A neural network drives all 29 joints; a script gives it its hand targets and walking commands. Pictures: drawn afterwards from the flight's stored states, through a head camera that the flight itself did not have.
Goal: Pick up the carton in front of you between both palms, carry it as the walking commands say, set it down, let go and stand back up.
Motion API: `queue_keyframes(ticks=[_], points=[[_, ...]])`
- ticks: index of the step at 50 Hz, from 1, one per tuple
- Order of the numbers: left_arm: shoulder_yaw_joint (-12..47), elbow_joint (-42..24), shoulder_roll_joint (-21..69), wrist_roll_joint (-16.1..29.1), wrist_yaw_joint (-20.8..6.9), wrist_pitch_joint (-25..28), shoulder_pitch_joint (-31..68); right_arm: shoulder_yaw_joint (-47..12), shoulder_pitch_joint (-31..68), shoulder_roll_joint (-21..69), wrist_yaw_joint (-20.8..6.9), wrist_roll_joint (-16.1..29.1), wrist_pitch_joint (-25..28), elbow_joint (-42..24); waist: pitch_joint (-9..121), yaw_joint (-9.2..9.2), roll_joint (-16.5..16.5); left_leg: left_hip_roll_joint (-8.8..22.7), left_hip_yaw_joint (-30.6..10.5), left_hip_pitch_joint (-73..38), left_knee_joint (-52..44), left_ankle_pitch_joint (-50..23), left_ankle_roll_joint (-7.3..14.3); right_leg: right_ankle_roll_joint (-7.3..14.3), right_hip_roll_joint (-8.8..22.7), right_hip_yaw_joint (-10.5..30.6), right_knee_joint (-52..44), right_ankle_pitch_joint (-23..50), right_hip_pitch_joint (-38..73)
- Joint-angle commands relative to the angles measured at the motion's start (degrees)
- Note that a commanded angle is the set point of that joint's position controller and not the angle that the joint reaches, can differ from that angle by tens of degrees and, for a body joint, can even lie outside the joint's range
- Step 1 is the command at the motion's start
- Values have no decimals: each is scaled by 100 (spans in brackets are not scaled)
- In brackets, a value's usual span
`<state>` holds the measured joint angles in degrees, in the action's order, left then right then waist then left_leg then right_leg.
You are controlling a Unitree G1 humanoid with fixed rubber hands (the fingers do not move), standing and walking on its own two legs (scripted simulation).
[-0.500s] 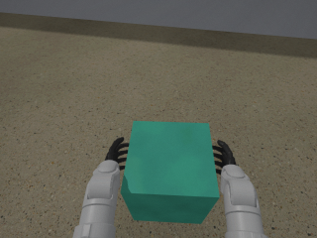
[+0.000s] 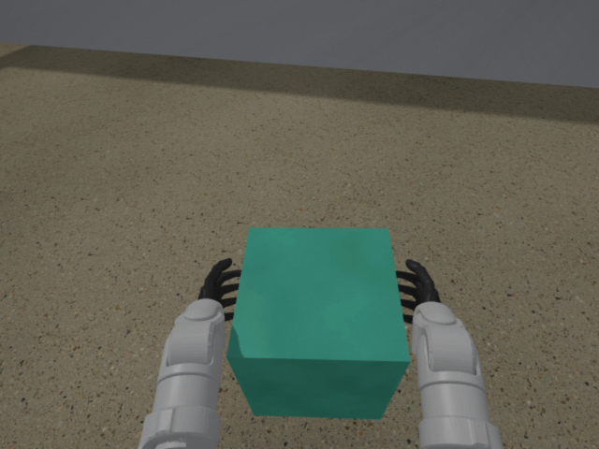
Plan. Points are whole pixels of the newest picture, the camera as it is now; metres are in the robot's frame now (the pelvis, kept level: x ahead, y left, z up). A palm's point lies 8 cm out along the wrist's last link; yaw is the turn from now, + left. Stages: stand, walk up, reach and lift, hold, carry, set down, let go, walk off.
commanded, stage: hold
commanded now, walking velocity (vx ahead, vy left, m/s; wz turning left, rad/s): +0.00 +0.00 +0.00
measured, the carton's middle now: (317, 327) +0.31 +0.00 -0.04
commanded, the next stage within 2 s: set down in 0.06 s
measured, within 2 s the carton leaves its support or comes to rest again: neither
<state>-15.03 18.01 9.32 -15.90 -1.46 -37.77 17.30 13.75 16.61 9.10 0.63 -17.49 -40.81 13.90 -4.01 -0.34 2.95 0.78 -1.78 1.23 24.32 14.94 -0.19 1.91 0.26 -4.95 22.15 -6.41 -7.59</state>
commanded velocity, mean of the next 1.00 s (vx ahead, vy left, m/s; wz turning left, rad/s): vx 0.00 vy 0.00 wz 0.00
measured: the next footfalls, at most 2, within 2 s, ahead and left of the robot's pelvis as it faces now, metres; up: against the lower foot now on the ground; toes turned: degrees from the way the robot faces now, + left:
none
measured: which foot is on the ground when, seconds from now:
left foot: down 0.00-1.00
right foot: down 0.00-1.00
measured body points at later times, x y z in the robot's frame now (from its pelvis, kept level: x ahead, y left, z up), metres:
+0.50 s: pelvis -0.01 +0.00 -0.02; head +0.07 -0.03 +0.42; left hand +0.36 +0.13 -0.04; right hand +0.35 -0.17 -0.04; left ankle +0.00 +0.13 -0.74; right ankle +0.08 -0.10 -0.74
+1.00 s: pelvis -0.04 +0.03 -0.15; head +0.20 -0.01 +0.24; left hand +0.42 +0.14 -0.22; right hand +0.41 -0.16 -0.23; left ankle +0.00 +0.14 -0.74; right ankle +0.08 -0.10 -0.74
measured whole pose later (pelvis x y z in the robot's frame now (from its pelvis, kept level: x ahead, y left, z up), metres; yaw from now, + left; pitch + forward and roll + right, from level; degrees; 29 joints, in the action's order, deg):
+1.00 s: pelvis -0.04 +0.03 -0.15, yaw +0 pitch +37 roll +1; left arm -27.6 31.8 8.8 -12.7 3.3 -13.3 44.5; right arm 27.3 46.4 3.1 -2.1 -17.2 -14.9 32.7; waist 6.0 -1.3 3.2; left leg -3.5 0.3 81.8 74.8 29.6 0.8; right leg -0.3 2.0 1.0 69.5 -17.5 -88.7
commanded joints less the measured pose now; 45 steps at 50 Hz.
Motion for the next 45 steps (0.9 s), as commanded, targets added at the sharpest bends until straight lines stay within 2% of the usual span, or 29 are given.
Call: queue_keyframes(ticks=[1, 7, 12, 15, 19, 22, 25, 28, 32, 34, 36, 38, 39, 40, 43, 45], points=[[2722, -133, 5202, 1179, -1261, 197, 2739, -3101, 2737, 5266, -1448, 1449, 187, -87, 1389, 76, -363, -474, -424, 1876, -758, 258, 373, -153, -253, 1089, -192, -370, 2238], [2458, 90, 5116, 1056, -1347, 236, 3059, -2826, 2998, 5353, -1448, 1378, 200, 168, 1330, 91, -429, -499, -392, 1904, -659, 294, 393, -182, -148, 1191, -268, -558, 2214], [1627, 939, 4876, 556, -1392, 510, 3863, -1850, 3661, 5192, -1371, 895, 432, 1054, 940, 18, -370, -461, -377, 2336, -388, 737, 413, -123, -136, 1211, -119, -1181, 1949], [980, 1381, 4551, 80, -1289, 769, 4259, -1108, 4027, 4778, -1264, 431, 680, 1542, 767, -45, -331, -464, -354, 2659, -77, 802, 413, -84, -160, 1221, 119, -1305, 1613], [146, 1738, 3856, -511, -1042, 1180, 4226, -264, 4073, 3974, -1118, -101, 1120, 1952, 756, -41, -266, -551, -300, 3165, 324, 691, 401, -70, -261, 1138, 597, -950, 987], [-134, 1787, 3413, -687, -915, 1598, 3990, -54, 3923, 3467, -1064, -253, 1600, 2046, 1049, 36, -219, -652, -245, 3622, 659, 432, 327, -92, -367, 1043, 1070, -352, 434], [114, 1765, 3467, -454, -877, 2144, 3967, -375, 3974, 3458, -1058, -108, 2185, 2051, 1685, 65, -242, -769, -188, 4165, 1087, 170, 241, -80, -454, 1005, 1601, 307, 82], [699, 1745, 3796, -69, -877, 2697, 4109, -923, 4171, 3783, -1062, 166, 2745, 2096, 2574, 69, -273, -852, -149, 4842, 1540, -124, 121, -64, -492, 981, 2218, 1083, -96], [1812, 1499, 4288, 562, -785, 3248, 4672, -1870, 4675, 4194, -1020, 574, 3293, 1967, 4458, -86, -316, -936, -116, 5679, 2314, -521, -48, -35, -509, 1016, 3195, 2188, -92], [2375, 1177, 4361, 912, -686, 3351, 4914, -2280, 4828, 4241, -981, 748, 3393, 1692, 5635, -178, -375, -985, -127, 5870, 2662, -867, -130, -14, -555, 1019, 3644, 2713, -40], [2732, 965, 4383, 1144, -567, 3358, 5043, -2514, 4884, 4175, -954, 868, 3403, 1464, 6401, -250, -379, -1022, -148, 6032, 2949, -1139, -196, -17, -600, 978, 3982, 2922, -287], [2804, 949, 4454, 1196, -483, 3271, 5056, -2598, 4923, 4129, -1001, 922, 3338, 1395, 6549, -268, -357, -1022, -188, 5903, 3181, -1340, -230, -77, -676, 830, 4150, 2564, -1199], [2767, 964, 4554, 1163, -453, 3210, 5072, -2578, 4948, 4125, -1048, 918, 3287, 1467, 6493, -219, -298, -1035, -172, 5968, 3292, -1185, -259, -69, -706, 804, 4177, 2182, -1600], [2745, 1015, 4619, 1148, -469, 3124, 5175, -2499, 4980, 4132, -1107, 891, 3207, 1573, 6298, -287, -255, -1033, -173, 6136, 3352, -963, -261, -83, -729, 736, 4217, 1814, -2003], [2468, 1279, 4874, 969, -594, 2823, 5418, -2138, 5153, 4233, -1305, 731, 2943, 1896, 5711, -295, -106, -1016, -155, 6477, 3522, -254, -236, -81, -770, 573, 4361, 721, -3255], [2212, 1459, 4906, 845, -698, 2642, 5594, -1887, 5308, 4321, -1430, 605, 2766, 2127, 5411, -278, -85, -1020, -119, 6871, 3628, 159, -204, -64, -774, 519, 4482, 284, -3748]])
